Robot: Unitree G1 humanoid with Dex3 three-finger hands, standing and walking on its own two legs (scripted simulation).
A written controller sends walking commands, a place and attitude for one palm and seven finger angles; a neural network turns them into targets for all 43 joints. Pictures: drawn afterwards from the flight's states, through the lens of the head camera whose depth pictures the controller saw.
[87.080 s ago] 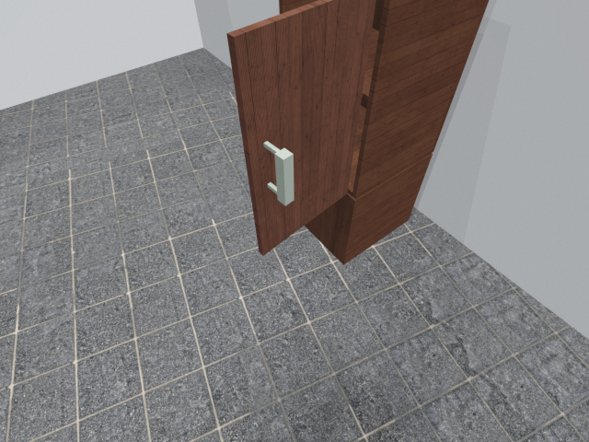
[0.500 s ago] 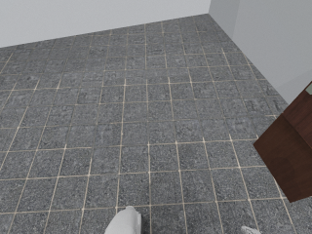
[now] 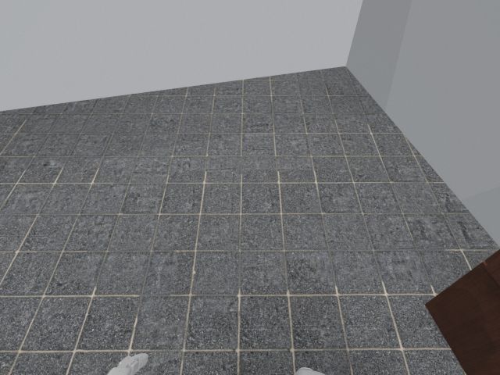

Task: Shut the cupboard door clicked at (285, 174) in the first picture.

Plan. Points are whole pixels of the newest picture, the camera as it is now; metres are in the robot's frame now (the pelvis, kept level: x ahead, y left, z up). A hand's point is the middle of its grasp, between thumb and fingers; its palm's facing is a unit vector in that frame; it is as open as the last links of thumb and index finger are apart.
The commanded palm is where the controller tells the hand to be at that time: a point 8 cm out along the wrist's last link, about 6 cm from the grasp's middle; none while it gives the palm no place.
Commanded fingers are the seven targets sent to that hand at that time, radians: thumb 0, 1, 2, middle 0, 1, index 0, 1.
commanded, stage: turn to face it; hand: left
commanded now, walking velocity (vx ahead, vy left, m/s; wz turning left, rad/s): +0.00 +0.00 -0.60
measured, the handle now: out of the picture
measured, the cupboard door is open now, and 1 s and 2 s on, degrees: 3 3 3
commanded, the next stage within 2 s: none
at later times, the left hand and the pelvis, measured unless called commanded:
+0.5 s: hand (136, 359) +0.17 +0.22 -0.16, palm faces -0.18 -0.97 -0.19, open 7.4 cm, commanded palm none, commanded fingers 0.00 0.90 0.90 -0.20 -0.30 -0.20 -0.30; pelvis +0.06 +0.04 +0.01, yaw -16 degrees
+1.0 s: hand (199, 307) +0.26 +0.12 -0.14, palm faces -0.53 -0.80 -0.27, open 7.4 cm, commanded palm none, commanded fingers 0.00 0.90 0.90 -0.20 -0.30 -0.20 -0.30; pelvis +0.06 +0.01 +0.01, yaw -34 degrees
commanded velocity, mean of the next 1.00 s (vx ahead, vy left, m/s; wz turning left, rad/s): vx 0.00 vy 0.00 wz -0.60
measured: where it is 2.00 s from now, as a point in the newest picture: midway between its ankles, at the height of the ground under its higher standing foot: outside the picture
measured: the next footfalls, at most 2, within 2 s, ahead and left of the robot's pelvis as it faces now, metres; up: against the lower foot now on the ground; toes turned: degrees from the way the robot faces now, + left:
left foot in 0.38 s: +0.12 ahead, +0.13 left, +0.00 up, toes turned -11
right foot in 0.82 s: +0.05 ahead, -0.11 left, +0.00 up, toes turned -34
